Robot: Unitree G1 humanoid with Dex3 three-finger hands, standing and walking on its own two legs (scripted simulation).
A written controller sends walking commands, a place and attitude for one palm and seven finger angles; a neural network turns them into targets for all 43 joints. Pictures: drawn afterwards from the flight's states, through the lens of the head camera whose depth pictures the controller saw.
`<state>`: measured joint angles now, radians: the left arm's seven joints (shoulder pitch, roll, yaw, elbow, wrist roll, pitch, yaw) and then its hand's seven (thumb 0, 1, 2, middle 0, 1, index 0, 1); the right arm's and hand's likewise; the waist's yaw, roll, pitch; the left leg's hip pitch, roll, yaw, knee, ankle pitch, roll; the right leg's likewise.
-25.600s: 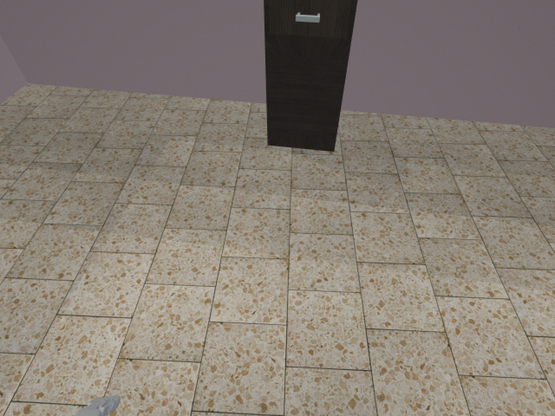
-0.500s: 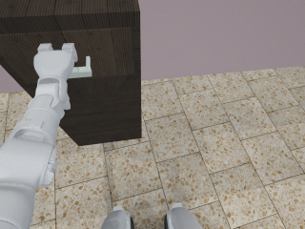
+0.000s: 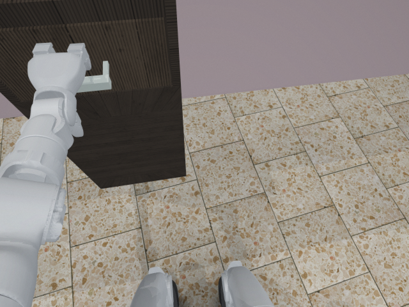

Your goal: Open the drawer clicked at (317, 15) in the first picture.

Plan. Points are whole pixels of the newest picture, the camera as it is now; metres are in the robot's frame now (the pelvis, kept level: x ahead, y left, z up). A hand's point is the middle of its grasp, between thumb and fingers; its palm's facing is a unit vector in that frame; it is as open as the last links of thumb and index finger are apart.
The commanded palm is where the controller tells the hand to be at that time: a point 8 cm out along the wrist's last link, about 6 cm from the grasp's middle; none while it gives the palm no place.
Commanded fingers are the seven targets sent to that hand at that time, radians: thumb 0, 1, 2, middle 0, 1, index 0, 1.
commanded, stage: lift the fingers back up to retry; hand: left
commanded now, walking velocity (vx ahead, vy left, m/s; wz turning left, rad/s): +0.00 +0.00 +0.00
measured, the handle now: (84, 76) +0.58 +0.21 +0.04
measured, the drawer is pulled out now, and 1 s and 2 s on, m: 0.00 0.00 0.00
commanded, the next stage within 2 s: re-aim the fingers above the handle in 0.84 s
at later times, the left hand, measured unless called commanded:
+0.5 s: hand (70, 86) +0.53 +0.22 +0.06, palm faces -0.06 -0.03 -1.00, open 13.8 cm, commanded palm +0.52 +0.21 +0.12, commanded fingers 0.00 -0.50 0.30 -0.30 -1.20 -0.30 -1.20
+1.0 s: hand (69, 77) +0.53 +0.21 +0.09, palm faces -0.05 -0.02 -1.00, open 13.7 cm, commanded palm +0.51 +0.21 +0.14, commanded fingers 0.00 -0.50 0.30 -0.30 -1.20 -0.30 -1.20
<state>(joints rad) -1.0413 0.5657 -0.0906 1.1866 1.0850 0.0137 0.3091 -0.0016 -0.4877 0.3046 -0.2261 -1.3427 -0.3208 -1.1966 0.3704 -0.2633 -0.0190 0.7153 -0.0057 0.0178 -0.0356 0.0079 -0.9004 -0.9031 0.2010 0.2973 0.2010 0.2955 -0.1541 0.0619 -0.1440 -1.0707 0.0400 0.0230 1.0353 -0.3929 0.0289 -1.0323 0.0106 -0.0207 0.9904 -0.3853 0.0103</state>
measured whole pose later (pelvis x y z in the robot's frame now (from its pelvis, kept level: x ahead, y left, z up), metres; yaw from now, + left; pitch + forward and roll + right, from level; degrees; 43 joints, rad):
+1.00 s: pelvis +0.06 +0.00 +0.05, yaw +0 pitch +17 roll -1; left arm -0.80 0.44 -0.06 1.03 1.06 0.01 0.29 0.00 -0.49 0.30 -0.33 -1.20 -0.33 -1.20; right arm 0.31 -0.26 -0.06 0.73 0.00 0.08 -0.02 0.01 -0.90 -0.90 0.20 0.30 0.20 0.30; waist -0.09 0.06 -0.13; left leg -0.66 0.03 0.04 0.72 -0.36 0.01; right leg -0.63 0.01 -0.01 0.68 -0.35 0.00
